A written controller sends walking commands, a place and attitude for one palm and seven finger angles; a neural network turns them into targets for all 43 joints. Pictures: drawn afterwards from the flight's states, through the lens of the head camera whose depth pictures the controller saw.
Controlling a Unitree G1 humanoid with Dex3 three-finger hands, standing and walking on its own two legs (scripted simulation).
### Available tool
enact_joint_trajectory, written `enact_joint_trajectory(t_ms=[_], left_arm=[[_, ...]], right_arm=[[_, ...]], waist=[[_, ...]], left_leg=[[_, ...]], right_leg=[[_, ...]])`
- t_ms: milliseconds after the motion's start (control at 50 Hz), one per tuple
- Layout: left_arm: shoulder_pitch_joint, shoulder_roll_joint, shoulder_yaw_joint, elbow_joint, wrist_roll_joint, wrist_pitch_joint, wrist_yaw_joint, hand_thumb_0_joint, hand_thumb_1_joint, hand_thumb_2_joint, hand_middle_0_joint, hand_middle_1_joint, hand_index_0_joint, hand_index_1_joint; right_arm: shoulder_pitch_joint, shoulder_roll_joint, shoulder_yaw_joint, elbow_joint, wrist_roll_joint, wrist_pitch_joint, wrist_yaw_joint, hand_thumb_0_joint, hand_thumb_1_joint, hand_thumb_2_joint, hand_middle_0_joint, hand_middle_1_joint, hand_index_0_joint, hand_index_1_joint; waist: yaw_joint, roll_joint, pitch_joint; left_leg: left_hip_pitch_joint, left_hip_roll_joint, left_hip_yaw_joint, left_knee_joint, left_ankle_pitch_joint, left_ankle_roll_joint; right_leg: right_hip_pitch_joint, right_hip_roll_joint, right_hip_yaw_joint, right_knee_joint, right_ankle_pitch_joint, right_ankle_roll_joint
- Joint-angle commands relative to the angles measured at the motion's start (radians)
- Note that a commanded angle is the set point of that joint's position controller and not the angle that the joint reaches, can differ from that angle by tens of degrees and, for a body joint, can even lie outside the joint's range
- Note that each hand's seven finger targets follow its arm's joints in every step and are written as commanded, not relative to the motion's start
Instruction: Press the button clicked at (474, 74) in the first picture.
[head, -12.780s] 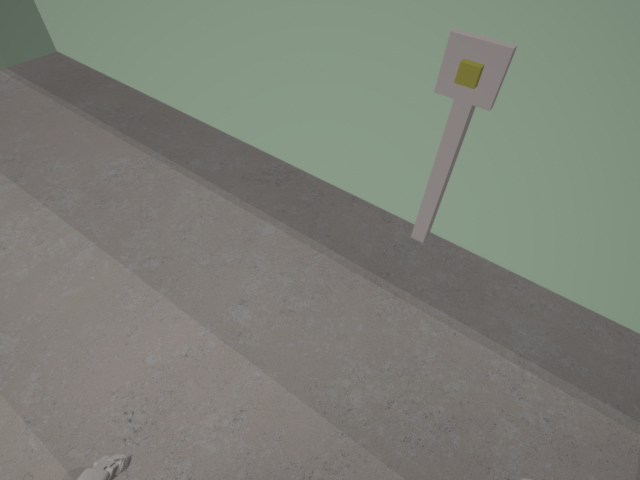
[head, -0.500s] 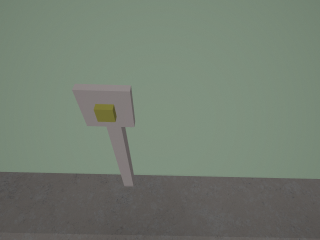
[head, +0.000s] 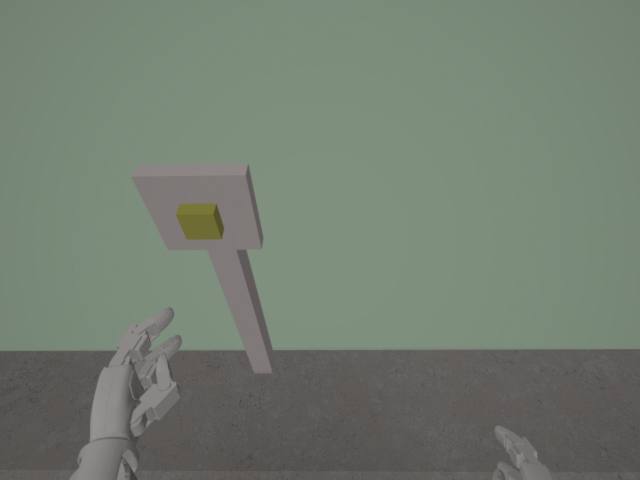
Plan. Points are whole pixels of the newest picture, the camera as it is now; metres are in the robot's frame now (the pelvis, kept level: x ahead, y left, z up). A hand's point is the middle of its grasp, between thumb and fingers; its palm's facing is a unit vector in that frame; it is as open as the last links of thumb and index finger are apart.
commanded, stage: raise the hand and make a fist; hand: left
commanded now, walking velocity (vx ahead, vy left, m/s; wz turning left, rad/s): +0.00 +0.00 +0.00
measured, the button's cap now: (201, 220) +0.52 +0.22 +0.01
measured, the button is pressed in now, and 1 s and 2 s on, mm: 0 0 0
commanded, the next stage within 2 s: aim a knuckle at the button in 1.76 s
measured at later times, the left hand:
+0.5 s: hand (184, 454) +0.17 +0.17 -0.04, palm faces -0.12 -0.99 +0.02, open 3.4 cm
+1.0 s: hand (121, 441) +0.18 +0.24 +0.00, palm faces +0.04 -1.00 -0.04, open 3.1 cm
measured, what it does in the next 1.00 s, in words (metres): lowers itself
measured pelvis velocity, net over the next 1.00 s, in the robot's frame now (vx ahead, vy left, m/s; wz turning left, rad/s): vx -0.04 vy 0.04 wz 0.01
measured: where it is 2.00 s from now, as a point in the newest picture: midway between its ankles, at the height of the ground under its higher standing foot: outside the picture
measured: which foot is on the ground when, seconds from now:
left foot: down 0.00-1.00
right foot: down 0.00-1.00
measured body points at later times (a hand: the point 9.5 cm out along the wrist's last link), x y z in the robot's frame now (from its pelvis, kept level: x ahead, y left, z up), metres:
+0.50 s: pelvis -0.06 +0.00 -0.07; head +0.00 +0.00 +0.38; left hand +0.17 +0.23 -0.03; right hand +0.11 -0.21 -0.16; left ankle -0.01 +0.12 -0.72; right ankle -0.03 -0.09 -0.72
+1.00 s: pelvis -0.04 +0.04 -0.06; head +0.02 +0.06 +0.39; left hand +0.17 +0.29 +0.00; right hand +0.17 -0.18 -0.12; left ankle -0.01 +0.12 -0.72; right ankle -0.03 -0.09 -0.72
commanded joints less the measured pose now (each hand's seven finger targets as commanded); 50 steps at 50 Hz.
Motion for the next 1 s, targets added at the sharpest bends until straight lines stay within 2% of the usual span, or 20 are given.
enact_joint_trajectory(t_ms=[0, 40, 100, 140, 180, 200, 220, 300, 340, 420, 460, 500, 560, 600, 640, 720, 800, 820, 880, 980], left_arm=[[0.404, 0.040, 0.079, 0.043, -0.082, -0.237, -0.241, 0.000, 0.900, 0.900, -0.558, -0.690, -0.558, -0.690], [0.303, 0.122, 0.151, 0.026, -0.103, -0.323, -0.331, 0.000, 0.900, 0.900, -0.613, -0.750, -0.613, -0.750], [0.068, 0.205, 0.193, -0.154, -0.118, -0.352, -0.323, 0.000, 0.900, 0.900, -0.695, -0.840, -0.695, -0.840], [-0.081, 0.184, 0.161, -0.296, -0.123, -0.390, -0.284, 0.000, 0.900, 0.900, -0.750, -0.900, -0.750, -0.900], [-0.182, 0.181, 0.128, -0.448, -0.127, -0.445, -0.252, 0.000, 0.900, 0.900, -0.805, -0.960, -0.805, -0.960], [-0.248, 0.174, 0.082, -0.531, -0.127, -0.459, -0.247, 0.000, 0.900, 0.900, -0.832, -0.990, -0.832, -0.990], [-0.221, 0.173, 0.052, -0.550, -0.124, -0.463, -0.253, 0.000, 0.900, 0.900, -0.860, -1.020, -0.860, -1.020], [-0.127, 0.186, -0.004, -0.387, -0.116, -0.333, -0.319, 0.000, 0.900, 0.900, -0.970, -1.140, -0.970, -1.140], [-0.058, 0.209, 0.033, -0.264, -0.111, -0.204, -0.342, 0.000, 0.900, 0.900, -1.025, -1.200, -1.025, -1.200], [0.038, 0.232, 0.139, -0.264, -0.146, 0.017, -0.313, 0.000, 0.900, 0.900, -1.135, -1.320, -1.135, -1.320], [0.059, 0.224, 0.196, -0.347, -0.161, 0.021, -0.245, 0.000, 0.900, 0.900, -1.190, -1.380, -1.190, -1.380], [0.071, 0.209, 0.213, -0.394, -0.157, -0.038, -0.181, 0.000, 0.900, 0.900, -1.245, -1.440, -1.245, -1.440], [0.071, 0.164, 0.138, -0.427, -0.106, -0.166, -0.137, 0.000, 0.900, 0.900, -1.300, -1.500, -1.300, -1.500], [0.025, 0.139, 0.064, -0.406, -0.080, -0.224, -0.152, 0.000, 0.900, 0.900, -1.300, -1.500, -1.300, -1.500], [0.040, 0.131, 0.032, -0.363, -0.073, -0.250, -0.190, 0.000, 0.900, 0.900, -1.300, -1.500, -1.300, -1.500], [0.041, 0.181, 0.062, -0.402, -0.101, -0.219, -0.248, 0.000, 0.900, 0.900, -1.300, -1.500, -1.300, -1.500], [0.071, 0.242, 0.152, -0.508, -0.115, -0.173, -0.207, 0.000, 0.900, 0.900, -1.300, -1.500, -1.300, -1.500], [0.088, 0.215, 0.141, -0.531, -0.117, -0.169, -0.190, 0.000, 0.900, 0.900, -1.300, -1.500, -1.300, -1.500], [0.101, 0.167, 0.103, -0.512, -0.105, -0.151, -0.155, 0.000, 0.900, 0.900, -1.300, -1.500, -1.300, -1.500], [0.067, 0.152, 0.047, -0.413, -0.071, -0.112, -0.199, 0.000, 0.900, 0.900, -1.300, -1.500, -1.300, -1.500]], right_arm=[[-0.096, -0.134, -0.063, -0.243, 0.002, -0.054, 0.035, 0.000, -0.900, -0.900, 0.200, 0.300, 0.200, 0.300], [-0.113, -0.132, -0.064, -0.287, 0.011, -0.051, 0.040, 0.000, -0.900, -0.900, 0.200, 0.300, 0.200, 0.300], [-0.130, -0.125, -0.054, -0.357, 0.011, -0.037, 0.025, 0.000, -0.900, -0.900, 0.200, 0.300, 0.200, 0.300], [-0.121, -0.106, -0.048, -0.386, 0.008, -0.041, 0.018, 0.000, -0.900, -0.900, 0.200, 0.300, 0.200, 0.300], [-0.102, -0.098, -0.038, -0.384, 0.006, -0.049, 0.003, 0.000, -0.900, -0.900, 0.200, 0.300, 0.200, 0.300], [-0.100, -0.106, -0.030, -0.383, 0.005, -0.050, -0.006, 0.000, -0.900, -0.900, 0.200, 0.300, 0.200, 0.300], [-0.086, -0.111, -0.028, -0.382, 0.005, -0.058, -0.017, 0.000, -0.900, -0.900, 0.200, 0.300, 0.200, 0.300], [-0.051, -0.136, -0.001, -0.360, 0.022, -0.061, -0.041, 0.000, -0.900, -0.900, 0.200, 0.300, 0.200, 0.300], [-0.057, -0.135, 0.003, -0.366, 0.037, -0.045, -0.047, 0.000, -0.900, -0.900, 0.200, 0.300, 0.200, 0.300], [-0.093, -0.118, 0.007, -0.436, 0.048, -0.005, -0.047, 0.000, -0.900, -0.900, 0.200, 0.300, 0.200, 0.300], [-0.093, -0.095, 0.002, -0.433, 0.040, 0.002, -0.043, 0.000, -0.900, -0.900, 0.200, 0.300, 0.200, 0.300], [-0.089, -0.077, 0.003, -0.413, 0.026, -0.002, -0.037, 0.000, -0.900, -0.900, 0.200, 0.300, 0.200, 0.300], [-0.050, -0.081, -0.001, -0.380, 0.005, -0.017, -0.015, 0.000, -0.900, -0.900, 0.200, 0.300, 0.200, 0.300], [-0.044, -0.102, 0.000, -0.368, -0.002, -0.028, -0.009, 0.000, -0.900, -0.900, 0.200, 0.300, 0.200, 0.300], [-0.027, -0.123, -0.004, -0.363, 0.002, -0.037, -0.009, 0.000, -0.900, -0.900, 0.200, 0.300, 0.200, 0.300], [-0.017, -0.148, -0.011, -0.385, 0.018, -0.046, -0.021, 0.000, -0.900, -0.900, 0.200, 0.300, 0.200, 0.300], [-0.017, -0.137, -0.010, -0.402, 0.019, -0.032, -0.026, 0.000, -0.900, -0.900, 0.200, 0.300, 0.200, 0.300], [-0.019, -0.129, -0.009, -0.408, 0.019, -0.025, -0.025, 0.000, -0.900, -0.900, 0.200, 0.300, 0.200, 0.300], [-0.013, -0.121, -0.004, -0.407, 0.015, -0.002, -0.017, 0.000, -0.900, -0.900, 0.200, 0.300, 0.200, 0.300], [-0.002, -0.143, 0.003, -0.420, 0.015, 0.021, -0.010, 0.000, -0.900, -0.900, 0.200, 0.300, 0.200, 0.300]], waist=[[0.122, -0.230, -0.096], [0.109, -0.100, -0.152], [0.088, -0.023, -0.188], [0.056, 0.058, -0.211], [0.020, 0.100, -0.244], [-0.013, 0.059, -0.255], [-0.018, 0.078, -0.266], [-0.046, 0.032, -0.169], [-0.013, 0.001, -0.130], [0.072, -0.051, -0.206], [0.093, -0.054, -0.249], [0.101, -0.029, -0.251], [0.063, 0.007, -0.219], [0.020, -0.003, -0.173], [0.005, 0.006, -0.171], [0.021, 0.026, -0.256], [0.066, 0.079, -0.327], [0.067, 0.083, -0.317], [0.046, 0.095, -0.251], [0.009, 0.055, -0.174]], left_leg=[[-0.200, -0.028, -0.032, 0.147, 0.247, -0.030], [-0.268, -0.034, -0.018, 0.228, 0.193, -0.031], [-0.379, -0.036, -0.007, 0.326, 0.055, -0.009], [-0.379, -0.019, -0.017, 0.374, -0.022, 0.008], [-0.353, -0.002, -0.035, 0.414, -0.057, 0.022], [-0.351, 0.009, -0.052, 0.426, -0.075, 0.032], [-0.347, 0.013, -0.051, 0.432, -0.089, 0.034], [-0.416, 0.022, -0.078, 0.420, -0.127, 0.039], [-0.455, 0.016, -0.080, 0.389, -0.152, 0.033], [-0.411, -0.006, -0.078, 0.316, -0.084, 0.029], [-0.366, 0.000, -0.082, 0.296, -0.016, 0.024], [-0.340, 0.012, -0.093, 0.285, 0.039, 0.018], [-0.295, 0.020, -0.102, 0.274, 0.078, 0.018], [-0.309, 0.023, -0.114, 0.293, 0.041, 0.022], [-0.317, 0.023, -0.118, 0.292, -0.024, 0.020], [-0.275, 0.020, -0.126, 0.267, -0.043, 0.020], [-0.181, 0.025, -0.145, 0.224, 0.078, 0.004], [-0.159, 0.027, -0.145, 0.217, 0.114, -0.001], [-0.148, 0.035, -0.154, 0.214, 0.146, -0.011], [-0.191, 0.036, -0.170, 0.211, 0.076, -0.014]], right_leg=[[-0.031, -0.023, 0.043, 0.118, 0.572, 0.038], [-0.079, -0.033, 0.090, 0.167, 0.475, 0.028], [-0.185, -0.036, 0.178, 0.167, 0.160, 0.031], [-0.277, -0.026, 0.199, 0.149, -0.079, 0.023], [-0.336, -0.013, 0.202, 0.139, -0.190, 0.013], [-0.372, -0.001, 0.195, 0.149, -0.217, 0.013], [-0.372, -0.001, 0.202, 0.138, -0.237, 0.012], [-0.382, 0.010, 0.188, 0.108, -0.269, 0.018], [-0.354, 0.004, 0.184, 0.079, -0.310, 0.024], [-0.200, -0.007, 0.166, 0.052, -0.255, 0.031], [-0.168, -0.002, 0.130, 0.081, -0.147, 0.030], [-0.180, 0.015, 0.087, 0.133, -0.036, 0.020], [-0.283, 0.036, 0.015, 0.204, 0.049, 0.008], [-0.364, 0.040, 0.002, 0.226, 0.012, 0.006], [-0.406, 0.037, -0.001, 0.225, -0.052, 0.007], [-0.370, 0.037, 0.000, 0.215, -0.053, 0.006], [-0.309, 0.047, -0.025, 0.238, 0.047, -0.003], [-0.305, 0.046, -0.033, 0.238, 0.068, -0.002], [-0.337, 0.048, -0.046, 0.231, 0.083, 0.003], [-0.378, 0.052, -0.053, 0.223, 0.053, 0.004]])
